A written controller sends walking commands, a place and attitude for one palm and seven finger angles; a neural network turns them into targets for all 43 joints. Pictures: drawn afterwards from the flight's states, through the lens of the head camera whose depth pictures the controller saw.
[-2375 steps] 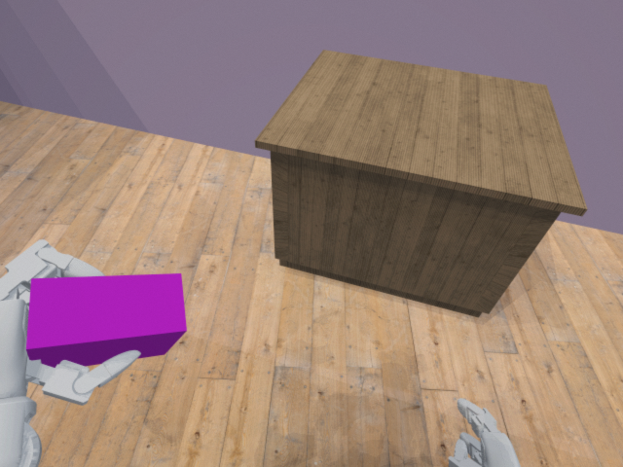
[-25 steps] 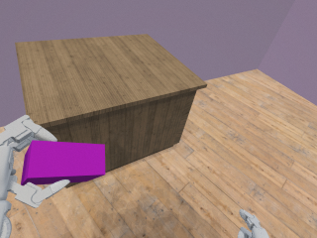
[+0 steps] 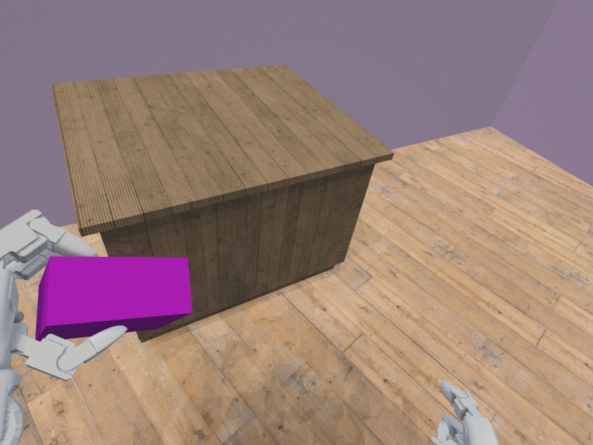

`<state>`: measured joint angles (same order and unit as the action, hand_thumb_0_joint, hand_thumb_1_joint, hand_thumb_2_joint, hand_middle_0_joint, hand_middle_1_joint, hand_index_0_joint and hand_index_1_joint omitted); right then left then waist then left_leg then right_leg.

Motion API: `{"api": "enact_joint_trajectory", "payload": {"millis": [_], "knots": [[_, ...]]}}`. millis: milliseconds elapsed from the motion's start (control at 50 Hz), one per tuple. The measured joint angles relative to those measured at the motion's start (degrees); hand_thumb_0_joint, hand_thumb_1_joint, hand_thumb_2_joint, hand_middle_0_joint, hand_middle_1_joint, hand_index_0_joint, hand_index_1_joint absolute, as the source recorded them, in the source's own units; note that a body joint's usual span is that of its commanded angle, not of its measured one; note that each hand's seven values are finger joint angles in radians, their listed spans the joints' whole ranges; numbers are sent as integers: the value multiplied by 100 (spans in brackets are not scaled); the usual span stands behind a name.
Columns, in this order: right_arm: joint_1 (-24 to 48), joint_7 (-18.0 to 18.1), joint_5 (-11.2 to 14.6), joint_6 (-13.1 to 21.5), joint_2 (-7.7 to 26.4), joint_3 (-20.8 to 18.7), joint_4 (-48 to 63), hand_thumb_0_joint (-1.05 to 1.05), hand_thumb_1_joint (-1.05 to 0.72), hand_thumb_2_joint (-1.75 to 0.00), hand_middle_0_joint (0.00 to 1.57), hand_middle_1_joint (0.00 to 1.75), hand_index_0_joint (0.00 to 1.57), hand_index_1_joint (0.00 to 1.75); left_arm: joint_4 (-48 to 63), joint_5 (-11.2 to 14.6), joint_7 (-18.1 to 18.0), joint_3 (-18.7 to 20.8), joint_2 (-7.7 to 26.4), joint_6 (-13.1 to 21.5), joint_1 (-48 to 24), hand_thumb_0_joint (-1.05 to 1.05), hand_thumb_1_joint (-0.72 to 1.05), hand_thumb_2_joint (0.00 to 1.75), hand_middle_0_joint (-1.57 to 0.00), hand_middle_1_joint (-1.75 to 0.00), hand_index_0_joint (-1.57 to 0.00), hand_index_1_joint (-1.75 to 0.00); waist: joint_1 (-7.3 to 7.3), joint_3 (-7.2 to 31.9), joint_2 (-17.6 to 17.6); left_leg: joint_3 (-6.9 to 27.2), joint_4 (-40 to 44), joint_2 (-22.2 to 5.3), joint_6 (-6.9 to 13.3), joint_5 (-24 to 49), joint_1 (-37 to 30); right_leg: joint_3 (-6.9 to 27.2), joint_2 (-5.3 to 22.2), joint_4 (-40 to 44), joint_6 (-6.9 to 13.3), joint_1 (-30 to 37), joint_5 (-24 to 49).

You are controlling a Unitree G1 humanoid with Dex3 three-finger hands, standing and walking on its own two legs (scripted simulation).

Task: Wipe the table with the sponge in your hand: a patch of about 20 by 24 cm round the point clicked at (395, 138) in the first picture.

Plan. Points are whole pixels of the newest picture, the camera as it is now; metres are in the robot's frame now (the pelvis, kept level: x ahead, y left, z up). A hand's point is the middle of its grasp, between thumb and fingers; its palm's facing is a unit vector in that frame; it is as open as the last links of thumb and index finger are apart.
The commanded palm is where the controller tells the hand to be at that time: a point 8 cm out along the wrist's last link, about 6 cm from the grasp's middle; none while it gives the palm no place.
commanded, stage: stop stepping back and stand still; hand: left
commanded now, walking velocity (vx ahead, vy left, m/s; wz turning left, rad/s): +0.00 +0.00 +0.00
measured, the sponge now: (134, 297) +0.23 +0.20 +0.14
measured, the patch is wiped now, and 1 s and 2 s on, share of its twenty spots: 1.00 1.00 1.00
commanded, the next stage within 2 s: stand and wait in 0.14 s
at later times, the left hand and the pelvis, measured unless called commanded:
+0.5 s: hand (32, 277) +0.21 +0.28 +0.18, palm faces +0.47 -0.84 -0.28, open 10.0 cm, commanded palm +0.17 +0.31 +0.20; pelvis +0.01 +0.02 +0.02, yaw +2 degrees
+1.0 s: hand (52, 277) +0.22 +0.27 +0.17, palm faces +0.43 -0.86 -0.29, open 10.0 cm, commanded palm +0.18 +0.31 +0.20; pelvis +0.02 +0.02 +0.02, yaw +1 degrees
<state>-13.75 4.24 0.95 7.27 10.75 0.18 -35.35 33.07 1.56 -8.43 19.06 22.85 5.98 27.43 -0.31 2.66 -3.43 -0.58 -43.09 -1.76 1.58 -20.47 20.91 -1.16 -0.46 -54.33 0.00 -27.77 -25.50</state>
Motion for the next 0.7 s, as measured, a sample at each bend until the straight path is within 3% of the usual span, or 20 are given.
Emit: {"api": "enact_joint_trajectory", "payload": {"millis": [60,120,180,240,340,400,580,700], "knots": [[-94,-60,30,126,-63,88,16,1,-91,-90,20,30,20,30,-313,46,-45,106,71,-45,-213,-1,-54,107,-74,-138,-78,-134,-82,97,93,51,406,59,-30,233,-232,-23,3,859,-81,467,208],[-112,-99,16,120,-48,196,52,1,-90,-90,20,30,21,30,-523,68,-31,165,45,47,-335,-1,-54,107,-74,-139,-78,-135,-97,120,185,101,292,76,-58,188,-179,-47,-19,2159,-58,1004,1283],[-4,-144,-1,-32,60,155,-88,1,-90,-90,20,30,21,30,-657,64,63,-78,-257,78,-347,-1,-53,107,-73,-139,-77,-135,-96,73,438,305,24,26,-17,-64,-30,-193,-121,2189,-40,1010,1373],[54,-109,-27,-156,47,113,-203,1,-90,-90,20,30,21,30,-505,62,88,-264,-398,36,-106,-1,-53,107,-73,-139,-77,-135,-43,43,279,216,259,107,16,236,-134,-109,-33,2191,-76,1011,1287],[-32,38,-49,-104,-35,129,-83,1,-90,-90,20,30,21,30,-352,-2,-29,-228,-247,25,282,-1,-54,107,-74,-138,-78,-135,-27,56,73,71,788,260,119,372,-423,104,56,2214,-87,1094,971],[-37,60,-38,-2,-88,166,-81,1,-90,-90,20,30,21,30,-389,-3,-109,-88,-81,65,155,-1,-54,107,-74,-138,-78,-134,34,39,20,75,955,331,128,461,-497,155,65,2548,-142,1311,1361],[314,-30,-53,-59,-92,205,-83,1,-90,-90,20,30,21,30,-753,49,-99,-252,-427,131,-209,-1,-53,107,-73,-139,-77,-135,83,42,169,50,1206,323,146,541,-669,185,60,2891,-207,1519,1442],[385,-13,-74,-155,-102,212,36,1,-90,-90,20,30,21,30,-758,39,-42,-348,-347,122,-83,-1,-53,107,-73,-139,-77,-135,56,68,134,33,1335,324,144,589,-709,204,62,3004,-203,1546,1487]]}}
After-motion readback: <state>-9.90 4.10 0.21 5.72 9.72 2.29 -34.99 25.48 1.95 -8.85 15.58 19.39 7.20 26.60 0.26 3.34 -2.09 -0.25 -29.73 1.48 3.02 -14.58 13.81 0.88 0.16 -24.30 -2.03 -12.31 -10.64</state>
